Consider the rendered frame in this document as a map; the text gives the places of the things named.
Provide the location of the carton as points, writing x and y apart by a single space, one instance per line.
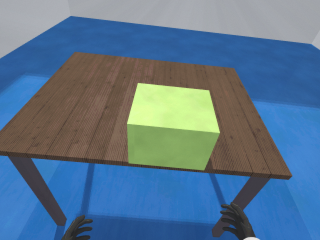
171 127

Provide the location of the robot right hand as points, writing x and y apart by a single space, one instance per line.
241 222

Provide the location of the robot left hand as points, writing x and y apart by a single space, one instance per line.
74 229

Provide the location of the table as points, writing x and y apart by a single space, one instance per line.
81 113

